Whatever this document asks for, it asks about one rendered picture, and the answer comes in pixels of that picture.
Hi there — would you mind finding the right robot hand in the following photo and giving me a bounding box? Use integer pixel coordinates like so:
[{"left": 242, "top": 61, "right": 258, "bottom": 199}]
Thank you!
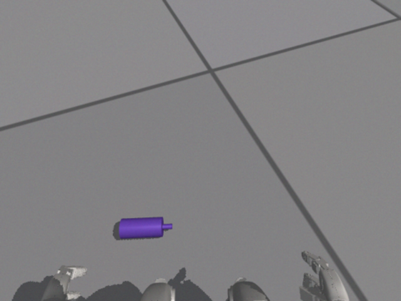
[{"left": 299, "top": 251, "right": 349, "bottom": 301}]

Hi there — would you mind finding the left robot hand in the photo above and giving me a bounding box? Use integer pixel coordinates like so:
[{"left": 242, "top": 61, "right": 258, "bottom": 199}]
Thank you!
[{"left": 41, "top": 265, "right": 87, "bottom": 301}]

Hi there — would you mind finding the bottle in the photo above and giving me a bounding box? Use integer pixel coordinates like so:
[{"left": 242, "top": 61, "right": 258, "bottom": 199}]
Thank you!
[{"left": 119, "top": 217, "right": 172, "bottom": 239}]

